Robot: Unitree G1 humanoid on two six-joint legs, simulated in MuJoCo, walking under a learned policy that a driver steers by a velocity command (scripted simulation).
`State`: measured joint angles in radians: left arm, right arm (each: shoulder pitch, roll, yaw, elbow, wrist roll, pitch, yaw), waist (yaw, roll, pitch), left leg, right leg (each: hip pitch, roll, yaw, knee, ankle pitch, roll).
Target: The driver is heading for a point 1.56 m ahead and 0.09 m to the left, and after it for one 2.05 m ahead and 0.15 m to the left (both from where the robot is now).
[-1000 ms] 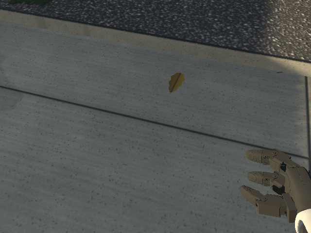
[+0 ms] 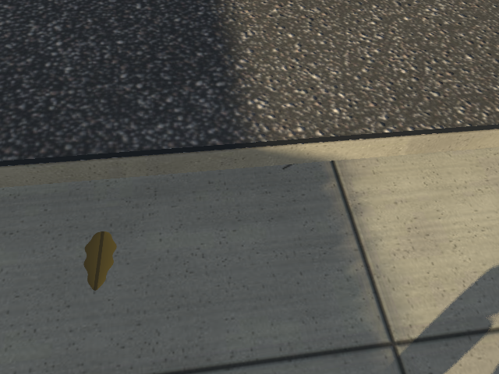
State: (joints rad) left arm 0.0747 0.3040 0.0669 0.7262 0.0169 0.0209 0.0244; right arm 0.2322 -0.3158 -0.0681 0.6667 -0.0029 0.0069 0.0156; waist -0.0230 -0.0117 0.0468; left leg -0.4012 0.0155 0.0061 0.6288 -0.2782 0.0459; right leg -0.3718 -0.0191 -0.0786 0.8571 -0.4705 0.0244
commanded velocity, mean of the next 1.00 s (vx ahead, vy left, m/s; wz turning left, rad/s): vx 0.01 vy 0.00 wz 0.09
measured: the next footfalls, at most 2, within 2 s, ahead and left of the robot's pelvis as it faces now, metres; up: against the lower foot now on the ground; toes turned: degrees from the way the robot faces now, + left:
right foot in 0.44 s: +0.19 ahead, -0.09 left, +0.00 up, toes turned +32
left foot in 0.80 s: +0.07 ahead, +0.11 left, +0.00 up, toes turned +2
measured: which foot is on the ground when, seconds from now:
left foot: down 0.00-0.44, up 0.46-0.78, down 0.80-1.00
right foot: up 0.00-0.42, down 0.44-0.80, up 0.82-1.00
